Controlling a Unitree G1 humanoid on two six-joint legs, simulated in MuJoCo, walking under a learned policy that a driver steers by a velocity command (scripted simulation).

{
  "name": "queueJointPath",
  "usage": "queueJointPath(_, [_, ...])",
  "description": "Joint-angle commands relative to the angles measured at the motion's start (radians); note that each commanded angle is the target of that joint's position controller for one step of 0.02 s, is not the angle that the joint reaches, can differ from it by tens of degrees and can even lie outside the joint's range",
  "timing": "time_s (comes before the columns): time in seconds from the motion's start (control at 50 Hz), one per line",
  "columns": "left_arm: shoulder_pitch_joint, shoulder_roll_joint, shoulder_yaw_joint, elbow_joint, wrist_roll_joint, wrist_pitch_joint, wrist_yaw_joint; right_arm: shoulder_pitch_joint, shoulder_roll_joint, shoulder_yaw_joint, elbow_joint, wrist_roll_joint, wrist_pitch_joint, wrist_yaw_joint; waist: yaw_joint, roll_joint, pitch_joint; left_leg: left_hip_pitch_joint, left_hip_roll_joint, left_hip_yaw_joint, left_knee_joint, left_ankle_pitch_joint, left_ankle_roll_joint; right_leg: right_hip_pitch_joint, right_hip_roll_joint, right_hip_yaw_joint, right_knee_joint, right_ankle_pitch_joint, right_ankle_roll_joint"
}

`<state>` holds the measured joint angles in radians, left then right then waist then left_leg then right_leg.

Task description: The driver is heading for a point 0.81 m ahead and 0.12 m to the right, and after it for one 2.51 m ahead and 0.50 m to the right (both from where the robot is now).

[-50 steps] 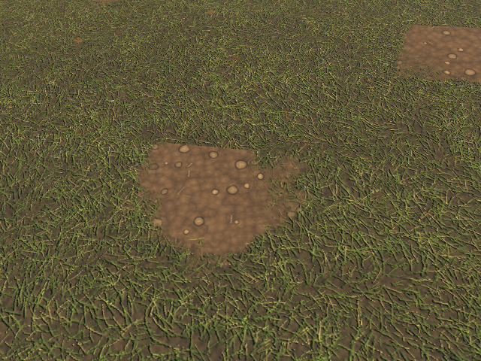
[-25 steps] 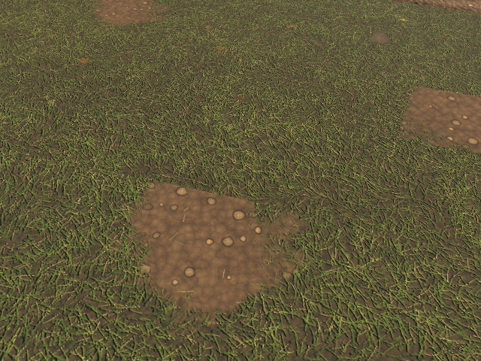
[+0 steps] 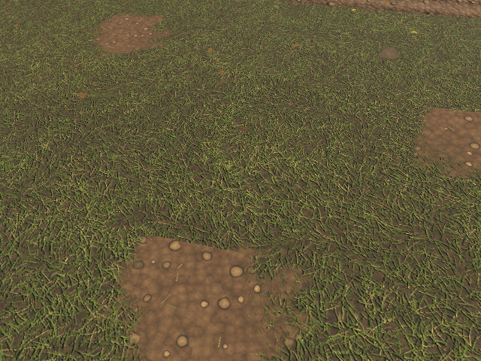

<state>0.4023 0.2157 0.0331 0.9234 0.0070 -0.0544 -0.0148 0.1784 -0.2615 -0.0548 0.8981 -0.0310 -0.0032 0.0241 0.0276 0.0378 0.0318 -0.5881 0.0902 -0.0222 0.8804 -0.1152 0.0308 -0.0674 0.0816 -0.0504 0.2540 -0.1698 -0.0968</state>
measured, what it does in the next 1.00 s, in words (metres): goes down, turning right: left foot 0.19 m lower, then right foot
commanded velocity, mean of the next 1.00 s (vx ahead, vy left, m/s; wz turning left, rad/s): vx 0.48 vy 0.00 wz -0.29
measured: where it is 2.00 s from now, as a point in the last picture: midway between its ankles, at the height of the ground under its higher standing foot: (255, 322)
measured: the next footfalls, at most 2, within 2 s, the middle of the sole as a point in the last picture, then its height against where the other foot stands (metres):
left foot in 0.48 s outside the picture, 0.19 m lower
right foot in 0.92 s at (268, 336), level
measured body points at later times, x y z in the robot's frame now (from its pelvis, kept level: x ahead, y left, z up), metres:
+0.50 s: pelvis +0.34 +0.11 -0.18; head +0.36 +0.13 +0.27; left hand +0.22 +0.37 -0.32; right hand +0.53 -0.14 -0.27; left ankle +0.44 +0.22 -0.93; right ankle +0.04 -0.06 -0.66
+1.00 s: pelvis +0.58 +0.08 -0.21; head +0.61 +0.05 +0.23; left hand +0.83 +0.26 -0.32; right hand +0.52 -0.17 -0.36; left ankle +0.49 +0.22 -0.83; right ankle +0.63 +0.01 -0.93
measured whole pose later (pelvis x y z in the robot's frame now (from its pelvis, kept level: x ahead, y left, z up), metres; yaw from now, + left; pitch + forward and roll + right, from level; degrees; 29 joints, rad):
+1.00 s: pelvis +0.58 +0.08 -0.21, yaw -21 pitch +0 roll +1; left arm 0.08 0.24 0.05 0.81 0.02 -0.01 -0.02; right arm 0.32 -0.23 -0.05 0.89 -0.01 -0.03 -0.01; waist -0.02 0.02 0.07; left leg -0.32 0.06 0.10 1.25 -0.50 -0.02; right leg -0.40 0.07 -0.09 0.64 -0.24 -0.14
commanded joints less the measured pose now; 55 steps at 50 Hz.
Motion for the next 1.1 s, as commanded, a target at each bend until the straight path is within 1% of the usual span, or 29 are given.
queueJointPath(0.02, [0.071, 0.158, 0.035, -0.007, 0.008, -0.011, 0.005, 0.026, -0.052, -0.014, -0.022, -0.004, 0.006, 0.013, -0.023, -0.106, 0.017, -0.067, 0.025, -0.016, 0.055, 0.146, 0.002, 0.011, -0.311, 0.200, -0.112, 0.276, -0.148])
queueJointPath(0.12, [0.155, 0.134, 0.030, 0.012, 0.025, -0.018, 0.014, -0.094, -0.077, -0.037, -0.035, -0.014, 0.013, 0.015, 0.015, -0.088, 0.085, -0.234, 0.009, 0.009, 0.116, 0.141, 0.011, 0.101, -0.317, 0.221, -0.051, 0.172, -0.174])
queueJointPath(0.16, [0.269, 0.146, 0.042, 0.069, 0.027, -0.033, 0.040, -0.225, -0.094, -0.045, -0.084, -0.016, -0.012, 0.010, 0.063, -0.105, 0.130, -0.515, 0.032, -0.086, 0.103, 0.115, 0.005, 0.354, -0.370, 0.289, 0.007, 0.173, -0.164])
queueJointPath(0.22, [0.300, 0.165, 0.050, 0.076, 0.039, -0.054, 0.054, -0.350, -0.091, -0.045, -0.117, -0.008, -0.050, 0.018, 0.109, -0.118, 0.144, -0.574, 0.014, -0.063, -0.033, 0.151, -0.007, 0.403, -0.338, 0.276, 0.047, 0.108, -0.140])
queueJointPath(0.24, [0.201, 0.154, 0.045, 0.057, 0.044, -0.061, 0.060, -0.356, -0.076, -0.036, -0.134, -0.002, -0.054, 0.029, 0.062, -0.086, 0.176, -0.416, 0.029, -0.052, -0.200, 0.300, -0.016, 0.210, -0.279, 0.213, 0.036, -0.005, -0.110])
queueJointPath(0.3, [0.124, 0.124, 0.028, 0.042, 0.028, -0.081, 0.047, -0.303, -0.048, -0.029, -0.122, 0.000, -0.053, 0.059, 0.056, -0.062, 0.138, -0.047, 0.022, 0.009, -0.280, 0.634, 0.031, -0.066, -0.252, 0.175, 0.090, -0.093, -0.083])
queueJointPath(0.38, [0.141, 0.127, 0.019, 0.044, 0.035, -0.060, 0.051, -0.259, -0.051, -0.013, -0.097, 0.010, -0.058, 0.034, 0.093, -0.056, 0.112, 0.154, 0.011, 0.025, -0.475, 0.702, 0.009, -0.023, -0.188, 0.150, 0.344, -0.055, -0.038])
queueJointPath(0.42, [0.176, 0.133, 0.015, 0.060, 0.058, -0.024, 0.075, -0.039, -0.082, -0.021, -0.026, 0.008, -0.063, 0.005, 0.034, -0.047, 0.003, 0.294, 0.027, 0.003, -0.585, 0.750, 0.000, 0.082, -0.152, 0.168, 0.689, 0.070, -0.031])
queueJointPath(0.44, [0.164, 0.149, 0.022, 0.070, 0.055, -0.007, 0.080, 0.146, -0.098, -0.031, 0.040, -0.002, -0.062, -0.006, -0.057, -0.029, -0.071, 0.476, 0.033, 0.024, -0.672, 0.844, -0.007, 0.056, -0.129, 0.155, 0.963, 0.131, -0.031])
queueJointPath(0.46, [0.169, 0.152, 0.034, 0.074, 0.022, 0.003, 0.079, 0.306, -0.145, -0.046, 0.082, -0.029, -0.065, -0.013, -0.146, 0.093, -0.146, 0.747, 0.056, 0.040, -0.710, 0.913, -0.021, -0.109, -0.068, 0.114, 1.299, -0.096, -0.007])
queueJointPath(0.48, [0.166, 0.116, 0.043, 0.079, -0.005, 0.009, 0.079, 0.363, -0.213, -0.052, 0.104, -0.046, -0.063, 0.002, -0.148, 0.154, -0.136, 0.968, 0.156, -0.033, -0.439, 1.122, -0.012, -0.462, 0.054, 0.141, 1.692, -0.780, 0.010])
queueJointPath(0.5, [0.391, 0.042, 0.028, 0.076, -0.064, -0.009, 0.088, 0.400, -0.237, -0.041, 0.102, -0.031, -0.072, 0.012, -0.011, 0.244, -0.291, 1.204, 0.352, -0.106, -0.072, 1.701, -0.002, -0.683, -0.002, 0.223, 1.761, -0.776, 0.025])
queueJointPath(0.52, [0.389, 0.058, 0.018, 0.099, -0.057, -0.016, 0.094, 0.386, -0.203, -0.048, 0.086, 0.005, -0.061, 0.024, -0.045, 0.210, -0.375, 1.187, 0.397, -0.174, -0.101, 1.498, 0.017, -0.769, -0.072, 0.201, 1.734, -0.634, 0.023])
queueJointPath(0.54, [0.249, 0.073, 0.011, 0.046, -0.033, 0.008, 0.091, 0.325, -0.222, -0.059, 0.073, 0.012, -0.061, 0.011, -0.064, 0.214, -0.362, 1.014, 0.419, -0.290, -0.316, 0.599, 0.124, -0.853, -0.093, 0.111, 1.662, -0.475, 0.038])
queueJointPath(0.56, [0.148, 0.078, 0.013, 0.033, 0.025, 0.032, 0.078, 0.239, -0.180, -0.054, 0.040, -0.001, -0.067, -0.007, -0.050, 0.208, -0.281, 0.786, 0.405, -0.376, -0.460, 0.101, 0.173, -0.824, -0.146, 0.071, 1.695, -0.357, 0.032])
queueJointPath(0.58, [0.056, 0.136, 0.031, 0.010, 0.045, 0.045, 0.046, 0.143, -0.093, -0.020, -0.010, 0.002, -0.081, -0.014, -0.025, 0.093, -0.173, 0.563, 0.342, -0.275, -0.523, 0.026, 0.153, -0.735, -0.181, 0.079, 1.482, -0.221, 0.027])
queueJointPath(0.6, [-0.019, 0.112, 0.036, -0.009, 0.048, 0.059, 0.031, 0.126, -0.089, -0.020, 0.009, -0.005, -0.096, -0.018, -0.009, 0.110, -0.079, 0.404, 0.352, -0.236, -0.522, 0.122, 0.149, -0.693, -0.195, 0.099, 1.404, -0.164, 0.029])
queueJointPath(0.62, [-0.113, 0.074, 0.027, -0.056, 0.024, 0.070, 0.011, 0.125, -0.085, -0.017, 0.028, -0.002, -0.107, -0.027, 0.024, 0.065, 0.040, 0.216, 0.292, -0.144, -0.608, 0.106, 0.128, -0.633, -0.211, 0.111, 1.160, -0.077, 0.058])
queueJointPath(0.64, [-0.134, 0.038, 0.018, -0.075, 0.036, 0.073, -0.003, 0.133, -0.088, -0.017, 0.037, 0.000, -0.115, -0.033, 0.030, 0.081, 0.060, 0.166, 0.262, -0.116, -0.629, 0.091, 0.142, -0.585, -0.200, 0.105, 1.054, -0.002, 0.069])
queueJointPath(0.72, [-0.175, 0.010, 0.004, -0.093, 0.021, 0.043, -0.029, 0.119, -0.039, -0.008, 0.020, 0.015, -0.121, -0.032, 0.052, 0.100, 0.010, 0.234, 0.214, 0.071, -0.602, 0.343, 0.116, -0.461, -0.176, 0.057, 0.688, 0.203, 0.019])
queueJointPath(0.84, [-0.383, 0.028, 0.008, -0.172, 0.022, 0.057, -0.043, 0.274, -0.101, -0.027, 0.045, 0.013, -0.063, -0.043, -0.038, 0.006, 0.055, 0.527, 0.225, 0.185, -0.541, 0.434, 0.088, -0.462, -0.100, -0.076, 0.459, -0.016, -0.065])
queueJointPath(0.9, [-0.186, 0.064, 0.033, -0.115, 0.031, 0.040, -0.027, 0.279, -0.148, -0.038, 0.037, 0.005, -0.036, -0.047, 0.048, -0.009, -0.071, 0.579, 0.194, 0.271, -0.130, 0.716, 0.054, -0.199, 0.013, -0.113, 0.325, -0.087, -0.114])
queueJointPath(0.92, [-0.044, 0.147, 0.063, -0.082, 0.049, 0.031, -0.014, 0.274, -0.137, -0.033, 0.009, 0.019, -0.035, -0.046, 0.113, -0.089, -0.174, 0.388, 0.156, 0.291, 0.180, 0.475, 0.010, 0.046, -0.105, 0.097, 0.226, -0.056, -0.171])
queueJointPath(0.94, [-0.054, 0.290, 0.091, -0.102, 0.029, 0.035, -0.004, 0.294, -0.018, -0.009, -0.081, 0.022, -0.036, -0.023, 0.035, -0.318, -0.275, -0.047, -0.070, 0.239, 0.568, -0.500, -0.061, 0.360, -0.460, 0.648, 0.167, 0.284, -0.348])
queueJointPath(0.96, [0.037, 0.281, 0.089, -0.097, -0.004, 0.053, 0.008, 0.119, -0.116, -0.027, -0.119, 0.011, -0.038, -0.026, 0.127, -0.136, -0.277, -0.187, -0.085, 0.041, 0.597, -0.460, -0.063, 0.379, -0.454, 0.701, 0.103, 0.398, -0.359])
queueJointPath(0.98, [-0.020, 0.261, 0.083, -0.081, -0.005, 0.060, 0.022, 0.078, -0.091, -0.021, -0.146, 0.034, -0.046, -0.026, 0.085, -0.123, -0.151, -0.227, -0.034, 0.017, 0.567, -0.383, -0.055, 0.280, -0.446, 0.548, 0.116, 0.516, -0.334])
queueJointPath(1.0, [-0.084, 0.205, 0.069, -0.083, -0.007, 0.060, 0.025, 0.092, -0.082, -0.019, -0.131, 0.034, -0.049, -0.036, 0.038, -0.057, -0.067, -0.171, -0.007, 0.014, 0.475, -0.329, -0.051, 0.139, -0.396, 0.449, 0.116, 0.612, -0.281])
queueJointPath(1.04, [-0.177, 0.151, 0.053, -0.103, -0.013, 0.054, 0.029, 0.156, -0.079, -0.023, -0.112, 0.009, -0.015, -0.047, -0.049, -0.056, -0.029, -0.010, 0.008, 0.007, 0.345, -0.286, -0.059, -0.055, -0.291, 0.307, 0.096, 0.695, -0.203])
queueJointPath(1.1, [-0.174, 0.187, 0.060, -0.106, -0.010, 0.035, 0.018, 0.157, -0.058, -0.022, -0.124, 0.003, 0.027, -0.043, -0.082, -0.052, -0.080, 0.062, -0.028, 0.019, 0.256, -0.208, -0.073, -0.108, -0.229, 0.247, 0.100, 0.810, -0.179])
Velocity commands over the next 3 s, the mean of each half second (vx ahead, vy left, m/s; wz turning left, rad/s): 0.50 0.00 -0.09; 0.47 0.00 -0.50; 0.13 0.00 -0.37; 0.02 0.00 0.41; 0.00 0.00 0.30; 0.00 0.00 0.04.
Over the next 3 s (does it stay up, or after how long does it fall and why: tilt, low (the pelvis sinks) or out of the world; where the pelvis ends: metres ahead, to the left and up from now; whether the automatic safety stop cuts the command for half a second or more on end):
stays up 0.67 0.06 -0.19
